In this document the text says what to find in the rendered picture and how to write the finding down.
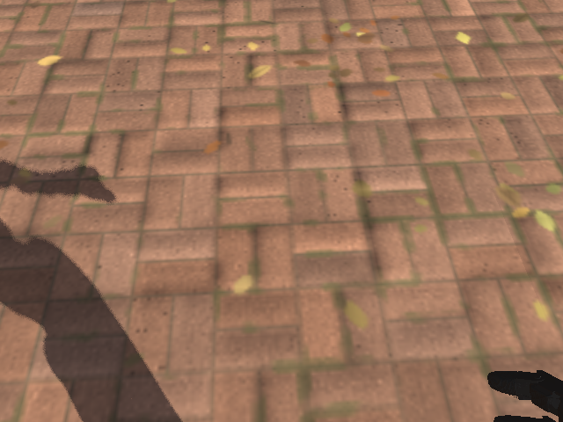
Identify right robot hand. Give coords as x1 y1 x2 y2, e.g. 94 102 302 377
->
487 370 563 422

